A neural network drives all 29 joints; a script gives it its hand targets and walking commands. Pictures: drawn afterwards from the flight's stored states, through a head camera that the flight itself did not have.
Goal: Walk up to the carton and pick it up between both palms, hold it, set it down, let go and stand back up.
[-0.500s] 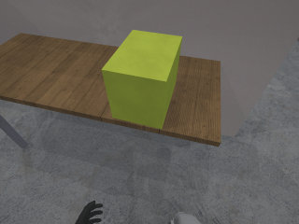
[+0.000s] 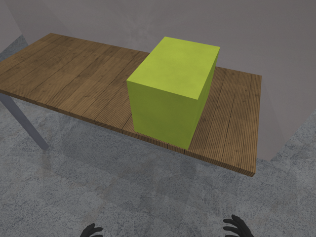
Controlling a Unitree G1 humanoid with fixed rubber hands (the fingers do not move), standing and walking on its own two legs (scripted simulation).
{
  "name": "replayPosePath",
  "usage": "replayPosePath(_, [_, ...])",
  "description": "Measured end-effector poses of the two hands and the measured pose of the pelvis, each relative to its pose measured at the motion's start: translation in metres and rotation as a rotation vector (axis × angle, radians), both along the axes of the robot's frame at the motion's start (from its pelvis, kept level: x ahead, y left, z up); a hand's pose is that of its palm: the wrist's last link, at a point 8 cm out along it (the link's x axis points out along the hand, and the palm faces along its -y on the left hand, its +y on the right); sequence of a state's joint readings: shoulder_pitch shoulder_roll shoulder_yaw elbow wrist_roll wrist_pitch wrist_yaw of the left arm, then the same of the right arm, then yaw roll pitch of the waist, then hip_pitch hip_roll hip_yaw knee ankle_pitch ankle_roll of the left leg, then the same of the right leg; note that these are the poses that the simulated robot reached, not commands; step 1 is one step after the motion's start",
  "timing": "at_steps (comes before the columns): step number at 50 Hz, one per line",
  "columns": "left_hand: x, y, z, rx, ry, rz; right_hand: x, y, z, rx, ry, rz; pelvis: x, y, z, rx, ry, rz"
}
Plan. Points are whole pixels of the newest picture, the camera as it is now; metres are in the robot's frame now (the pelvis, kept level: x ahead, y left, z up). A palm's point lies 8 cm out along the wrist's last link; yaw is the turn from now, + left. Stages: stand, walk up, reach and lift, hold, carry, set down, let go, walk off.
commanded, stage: walk up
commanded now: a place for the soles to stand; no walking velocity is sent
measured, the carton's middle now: (175, 90) +0.59 -0.04 +0.02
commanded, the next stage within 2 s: none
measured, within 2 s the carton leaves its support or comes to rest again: neither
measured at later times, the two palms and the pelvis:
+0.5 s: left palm out of the picture +0.10 +0.23 -0.11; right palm out of the picture +0.11 -0.19 -0.10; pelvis +0.02 +0.02 +0.01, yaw +1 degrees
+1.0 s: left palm out of the picture +0.08 +0.36 -0.10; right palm (213, 222) +0.18 -0.12 -0.09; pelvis +0.02 +0.11 -0.01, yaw -6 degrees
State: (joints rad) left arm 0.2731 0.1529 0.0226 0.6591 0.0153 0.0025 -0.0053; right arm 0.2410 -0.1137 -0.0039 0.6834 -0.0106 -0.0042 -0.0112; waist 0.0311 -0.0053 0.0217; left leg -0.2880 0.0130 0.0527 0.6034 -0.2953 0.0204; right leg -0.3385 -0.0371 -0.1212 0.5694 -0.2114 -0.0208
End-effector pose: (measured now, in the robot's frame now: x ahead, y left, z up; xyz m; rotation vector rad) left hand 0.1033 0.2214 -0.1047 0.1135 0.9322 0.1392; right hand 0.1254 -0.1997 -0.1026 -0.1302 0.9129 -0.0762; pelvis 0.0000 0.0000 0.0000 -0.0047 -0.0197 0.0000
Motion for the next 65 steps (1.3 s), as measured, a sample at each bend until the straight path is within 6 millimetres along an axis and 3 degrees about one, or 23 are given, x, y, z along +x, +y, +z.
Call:
replayPosePath(12, [-0.012, 0.0, -0.005, -0.029, 0.07, -0.017, 0.0, 0.009, 0.005, 0.019, 0.011, -0.013, 0.01, 0.011, 0.007, -0.001, -0.001, 0.012])
replayPosePath(24, [-0.001, 0.009, -0.003, -0.012, 0.074, -0.013, -0.011, 0.009, -0.002, 0.012, 0.062, -0.023, 0.016, 0.016, 0.008, -0.002, 0.0, 0.02])
replayPosePath(36, [0.001, 0.012, -0.002, 0.004, 0.075, -0.006, -0.008, 0.006, -0.002, -0.01, 0.068, 0.007, 0.02, 0.02, 0.008, -0.004, 0.003, 0.012])
replayPosePath(41, [-0.034, 0.043, 0.002, 0.126, 0.156, 0.038, 0.021, 0.01, 0.004, -0.035, -0.005, 0.037, 0.018, 0.042, 0.005, -0.008, 0.016, -0.035])
replayPosePath(44, [-0.049, 0.071, 0.006, 0.17, 0.2, 0.053, 0.04, 0.024, 0.008, -0.031, -0.063, 0.035, 0.018, 0.062, 0.004, -0.017, 0.015, -0.057])
replayPosePath(46, [-0.048, 0.092, 0.007, 0.187, 0.199, 0.052, 0.05, 0.039, 0.009, -0.018, -0.089, 0.037, 0.019, 0.077, 0.002, -0.02, 0.015, -0.069])
replayPosePath(51, [-0.009, 0.152, -0.002, 0.19, 0.127, -0.002, 0.057, 0.09, 0.005, -0.002, -0.127, 0.025, 0.025, 0.122, -0.012, -0.019, 0.016, -0.108])
replayPosePath(54, [0.028, 0.178, -0.011, 0.18, 0.08, -0.07, 0.038, 0.115, -0.004, -0.014, -0.109, -0.044, 0.028, 0.147, -0.022, -0.009, 0.003, -0.135])
replayPosePath(59, [0.092, 0.182, 0.006, 0.155, -0.032, -0.177, -0.007, 0.133, 0.002, -0.043, -0.027, -0.185, 0.036, 0.169, -0.008, 0.006, 0.003, -0.178])
replayPosePath(65, [0.13, 0.164, 0.009, 0.084, -0.032, -0.314, -0.036, 0.143, 0.02, -0.094, -0.015, -0.304, 0.05, 0.182, 0.006, 0.011, 0.011, -0.244])
